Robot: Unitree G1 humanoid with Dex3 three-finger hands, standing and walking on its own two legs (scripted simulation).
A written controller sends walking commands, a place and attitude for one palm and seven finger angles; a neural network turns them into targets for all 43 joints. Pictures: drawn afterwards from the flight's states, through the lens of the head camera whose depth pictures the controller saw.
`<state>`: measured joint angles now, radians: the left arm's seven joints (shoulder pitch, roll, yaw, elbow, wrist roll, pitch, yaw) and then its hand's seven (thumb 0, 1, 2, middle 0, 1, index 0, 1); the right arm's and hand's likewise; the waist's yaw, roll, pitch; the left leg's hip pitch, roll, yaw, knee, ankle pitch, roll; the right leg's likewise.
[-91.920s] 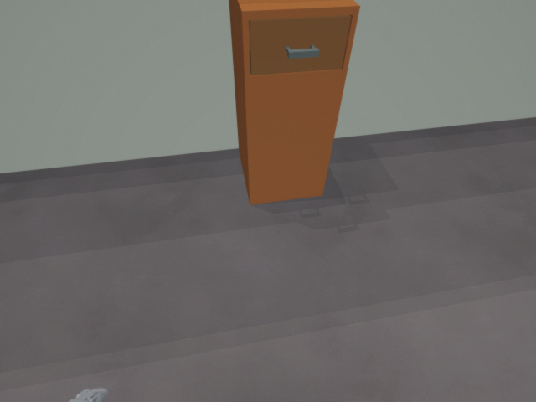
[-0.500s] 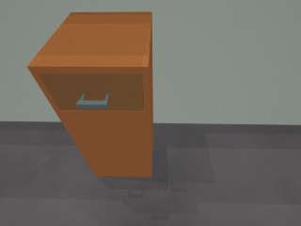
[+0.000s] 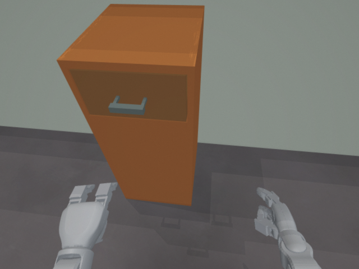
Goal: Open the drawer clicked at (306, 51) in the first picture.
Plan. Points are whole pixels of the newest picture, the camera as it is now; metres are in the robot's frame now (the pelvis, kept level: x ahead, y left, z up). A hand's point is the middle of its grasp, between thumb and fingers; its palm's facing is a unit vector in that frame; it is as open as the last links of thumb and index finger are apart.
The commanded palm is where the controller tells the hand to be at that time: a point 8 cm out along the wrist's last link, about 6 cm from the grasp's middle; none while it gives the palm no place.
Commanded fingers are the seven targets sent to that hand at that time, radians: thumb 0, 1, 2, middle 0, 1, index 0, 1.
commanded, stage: raise the hand with hooked fingers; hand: left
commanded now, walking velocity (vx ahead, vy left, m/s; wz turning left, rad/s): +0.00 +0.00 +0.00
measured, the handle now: (129, 104) +0.53 +0.27 +0.04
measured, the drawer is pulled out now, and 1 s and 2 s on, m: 0.00 0.00 0.00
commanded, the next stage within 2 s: move the hooked fingers above the handle in 1.32 s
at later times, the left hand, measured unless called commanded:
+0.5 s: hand (89, 170) +0.27 +0.25 +0.08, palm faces +0.11 -0.10 -0.99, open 12.4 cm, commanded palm +0.24 +0.25 +0.14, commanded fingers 0.00 -0.38 0.35 -0.29 -1.12 -0.29 -1.12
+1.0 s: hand (73, 124) +0.32 +0.28 +0.17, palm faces +0.09 -0.04 -1.00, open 13.8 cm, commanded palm +0.28 +0.28 +0.21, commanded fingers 0.00 -0.50 0.30 -0.30 -1.20 -0.30 -1.20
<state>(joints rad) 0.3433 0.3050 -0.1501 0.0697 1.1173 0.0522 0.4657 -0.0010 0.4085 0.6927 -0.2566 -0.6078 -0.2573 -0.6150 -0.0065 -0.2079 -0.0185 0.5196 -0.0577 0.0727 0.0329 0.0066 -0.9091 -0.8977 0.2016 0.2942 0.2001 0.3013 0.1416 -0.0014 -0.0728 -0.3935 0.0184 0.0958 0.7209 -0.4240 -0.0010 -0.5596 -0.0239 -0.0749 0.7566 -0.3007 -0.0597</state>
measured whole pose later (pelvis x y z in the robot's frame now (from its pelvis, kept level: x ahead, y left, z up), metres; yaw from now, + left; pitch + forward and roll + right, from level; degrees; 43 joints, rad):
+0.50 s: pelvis +0.01 +0.03 +0.02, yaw +0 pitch +1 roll +1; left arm 0.14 0.38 -0.09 -0.05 0.99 0.08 0.25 0.00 -0.16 0.44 -0.30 -0.98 -0.30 -0.99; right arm 0.15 -0.28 -0.05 0.64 -0.02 0.07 -0.01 0.01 -0.91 -0.90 0.20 0.29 0.20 0.30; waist 0.09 0.07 0.00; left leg -0.19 -0.01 0.11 0.49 -0.33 0.03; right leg -0.35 -0.03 -0.06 0.53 -0.20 -0.02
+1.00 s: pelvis +0.01 +0.03 +0.03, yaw +1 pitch -1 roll +0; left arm -0.20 0.51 -0.06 0.03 0.91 0.08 -0.05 0.00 -0.49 0.30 -0.32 -1.20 -0.32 -1.20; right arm 0.10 -0.25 0.03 0.63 0.02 0.11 -0.01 0.01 -0.91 -0.90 0.21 0.29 0.20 0.30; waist 0.10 0.10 0.01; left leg -0.08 -0.02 0.07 0.36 -0.26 0.04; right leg -0.23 -0.04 -0.09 0.39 -0.14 -0.01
